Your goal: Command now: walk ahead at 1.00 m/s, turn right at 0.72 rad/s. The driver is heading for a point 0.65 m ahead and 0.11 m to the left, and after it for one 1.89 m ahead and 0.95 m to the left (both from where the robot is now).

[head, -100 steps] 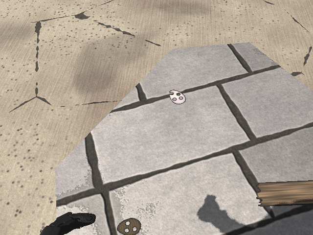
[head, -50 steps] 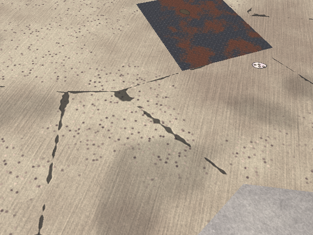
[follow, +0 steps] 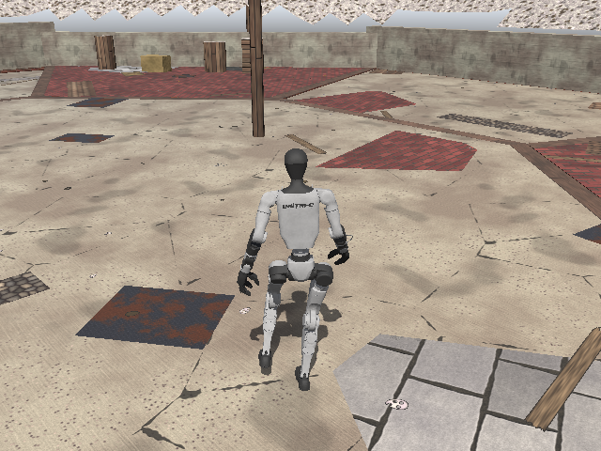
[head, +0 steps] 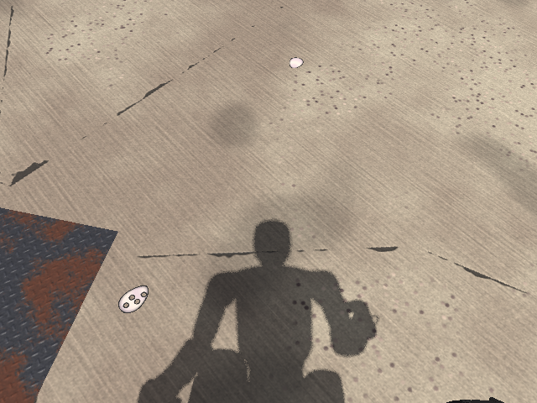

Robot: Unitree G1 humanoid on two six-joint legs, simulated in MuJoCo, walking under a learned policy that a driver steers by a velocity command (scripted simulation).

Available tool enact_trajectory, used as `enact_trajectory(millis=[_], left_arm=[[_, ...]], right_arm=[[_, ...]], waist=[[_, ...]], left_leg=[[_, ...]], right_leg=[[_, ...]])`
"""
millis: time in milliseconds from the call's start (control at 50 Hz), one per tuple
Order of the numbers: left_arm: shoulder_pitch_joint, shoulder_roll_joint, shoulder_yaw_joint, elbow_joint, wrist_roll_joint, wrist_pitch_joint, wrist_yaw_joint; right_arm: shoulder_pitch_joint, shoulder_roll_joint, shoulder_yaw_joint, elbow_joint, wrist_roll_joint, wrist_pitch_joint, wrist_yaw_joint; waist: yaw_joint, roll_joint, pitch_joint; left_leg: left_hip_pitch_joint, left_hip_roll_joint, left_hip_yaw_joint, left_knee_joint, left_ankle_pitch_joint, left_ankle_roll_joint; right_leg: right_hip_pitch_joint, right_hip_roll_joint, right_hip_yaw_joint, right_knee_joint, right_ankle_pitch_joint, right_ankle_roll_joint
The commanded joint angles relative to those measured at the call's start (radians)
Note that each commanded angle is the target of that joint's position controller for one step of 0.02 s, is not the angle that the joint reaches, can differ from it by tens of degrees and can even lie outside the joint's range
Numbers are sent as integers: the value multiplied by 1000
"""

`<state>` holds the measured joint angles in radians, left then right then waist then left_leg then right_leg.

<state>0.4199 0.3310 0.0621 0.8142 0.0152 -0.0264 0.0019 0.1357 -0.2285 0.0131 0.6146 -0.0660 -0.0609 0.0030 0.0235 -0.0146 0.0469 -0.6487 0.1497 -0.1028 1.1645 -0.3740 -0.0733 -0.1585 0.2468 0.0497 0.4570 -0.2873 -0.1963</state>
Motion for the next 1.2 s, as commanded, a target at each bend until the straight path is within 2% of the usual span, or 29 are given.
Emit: enact_trajectory(millis=[20,80,140,180,200,220,240,280,300,340,420,520,560,580,600,620,640,660,680,720,800,900,1040,1060,1080,1100,1140,1160,1200], left_arm=[[-127,118,30,-102,-5,-63,-1],[-50,120,32,-64,-26,-79,-18],[12,160,38,-32,-16,-72,-10],[0,210,45,-20,8,-62,-2],[-58,201,42,-27,22,-59,-2],[-56,95,15,-59,15,-68,0],[54,-4,-14,-98,-30,-80,-12],[-110,71,-16,-91,4,-67,-8],[-179,65,-19,-106,14,-63,-18],[-189,20,-33,-131,30,-44,-40],[-318,10,-52,-196,29,-30,-54],[-483,-53,-89,-242,24,-68,-73],[-434,-10,-75,-217,34,-73,-53],[-384,83,-25,-227,-18,-97,-33],[-296,121,-8,-204,-25,-101,-21],[-150,143,6,-156,-10,-98,-9],[-13,204,15,-128,19,-86,9],[-53,175,-4,-158,46,-84,-7],[-125,118,-2,-198,21,-64,-12],[-238,34,-15,-178,-11,-45,1],[-398,22,-3,-154,7,-49,10],[-452,79,27,-130,-7,-44,33],[-394,107,53,-82,-62,-4,14],[-336,91,53,-71,-48,3,9],[-315,52,41,-120,-2,4,4],[-347,70,36,-136,7,1,2],[-418,75,39,-143,-24,-4,8],[-418,77,40,-135,-11,-3,17],[-414,79,41,-127,-7,3,18]], right_arm=[[-35,-94,-17,-78,11,9,17],[-95,-91,-14,-72,37,1,30],[-122,-148,-37,-70,32,-1,21],[88,-206,-71,-13,38,-7,3],[298,-239,-90,42,39,-6,-14],[481,-325,-117,75,11,-6,-33],[427,-376,-129,95,2,-7,-13],[234,-210,-105,66,24,-7,9],[227,-169,-95,88,19,-9,12],[254,-127,-76,144,21,-24,10],[282,-158,-78,191,48,-55,15],[351,-175,-77,246,82,-68,21],[365,-225,-89,263,81,-61,15],[358,-268,-105,236,122,-51,-13],[292,-297,-111,226,116,-33,-26],[236,-273,-107,188,99,-20,-30],[234,-150,-78,127,60,-15,-33],[480,-28,-41,147,85,-14,-25],[473,-144,-68,152,99,1,-23],[302,-179,-94,103,108,27,-40],[288,-106,-101,59,105,97,-46],[185,-118,-103,17,82,96,-11],[133,-208,-150,-36,78,112,23],[215,-286,-181,-22,71,105,6],[188,-423,-205,-52,61,101,-9],[192,-387,-189,-89,36,74,6],[135,-325,-174,-94,69,47,9],[86,-289,-163,-102,88,55,-3],[16,-262,-154,-136,78,74,-30]], waist=[[-54,61,65],[15,13,30],[38,0,-3],[-76,-29,-140],[-203,-28,-217],[-259,104,-334],[-119,462,-421],[-102,78,-149],[-90,-10,-77],[-38,44,-26],[-14,60,70],[-45,42,84],[-27,74,17],[22,126,-82],[106,141,-144],[173,138,-224],[171,-30,-391],[49,-317,-644],[60,-199,-671],[18,-51,-331],[-96,-108,-109],[-86,-59,-145],[-90,-13,-118],[-113,136,-119],[-39,440,-123],[-80,319,-316],[-64,111,-248],[-39,68,-204],[-4,97,-195]], left_leg=[[149,5,93,-292,242,-1],[294,-42,123,-500,552,53],[257,-106,147,-611,441,103],[448,-178,163,-612,249,132],[678,-141,147,-602,197,145],[917,49,-105,-607,-157,186],[1028,251,-739,-875,-323,281],[789,199,-543,-901,-307,294],[670,146,-420,-915,-187,271],[542,87,-285,-954,-105,241],[461,52,-107,-1092,58,256],[403,-32,49,-1098,800,224],[538,-32,31,-985,967,196],[626,-3,-28,-864,968,180],[656,-19,-15,-725,1002,145],[549,-61,-6,-505,899,102],[309,-168,25,-158,359,57],[62,-273,-59,260,-336,23],[30,-185,-86,323,-284,18],[-70,-98,20,232,-161,-4],[83,-16,52,95,-83,-25],[208,-18,99,-261,284,29],[342,-120,211,-583,256,152],[483,-100,94,-673,617,208],[680,116,-333,-709,967,388],[744,196,-549,-776,741,488],[657,131,-426,-810,494,397],[589,98,-378,-815,436,354],[475,37,-315,-818,437,316]], right_leg=[[-277,-232,265,-301,238,-127],[-194,-257,242,-336,383,-71],[96,-313,236,-213,721,-26],[185,-325,213,80,1000,17],[58,-292,180,339,925,36],[-175,-213,107,747,602,60],[-449,-63,95,991,-123,95],[-581,-211,94,978,4,76],[-559,-240,83,911,11,75],[-526,-272,100,829,5,85],[-614,-296,57,630,113,124],[-267,-249,-116,141,459,142],[-192,-201,-109,72,453,129],[-111,-197,0,30,432,130],[-34,-205,-1,-14,462,127],[167,-274,19,1,601,118],[478,-510,190,156,1039,83],[747,-787,539,162,1277,-147],[642,-722,495,97,1041,-134],[324,-610,246,12,858,-74],[-148,-572,26,-189,596,-54],[-133,-537,-172,-184,524,-17],[-2,-540,-271,110,448,118],[-110,-460,-301,347,303,182],[-479,-275,-293,691,-338,281],[-557,-217,-19,860,-414,275],[-585,-253,59,817,-260,225],[-574,-267,66,744,-199,221],[-462,-252,64,603,-124,227]])
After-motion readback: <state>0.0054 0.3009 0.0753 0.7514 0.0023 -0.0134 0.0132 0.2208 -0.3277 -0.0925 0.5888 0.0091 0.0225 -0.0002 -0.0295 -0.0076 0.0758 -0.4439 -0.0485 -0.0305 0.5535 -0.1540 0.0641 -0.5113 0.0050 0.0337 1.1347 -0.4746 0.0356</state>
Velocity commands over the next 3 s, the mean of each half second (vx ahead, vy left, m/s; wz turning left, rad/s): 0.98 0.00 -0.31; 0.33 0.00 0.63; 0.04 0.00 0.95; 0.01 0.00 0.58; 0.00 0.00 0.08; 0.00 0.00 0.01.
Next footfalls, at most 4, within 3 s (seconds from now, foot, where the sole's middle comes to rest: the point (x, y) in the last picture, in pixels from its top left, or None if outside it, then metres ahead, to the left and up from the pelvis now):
0.20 left None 0.41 0.18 -0.76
0.62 right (298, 285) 0.80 -0.07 -0.76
1.06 left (203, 261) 0.86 0.20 -0.76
1.46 right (266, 229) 0.98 0.03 -0.76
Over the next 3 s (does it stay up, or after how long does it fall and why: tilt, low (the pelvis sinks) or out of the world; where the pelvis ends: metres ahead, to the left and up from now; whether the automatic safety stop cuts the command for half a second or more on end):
stays up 0.84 0.07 0.01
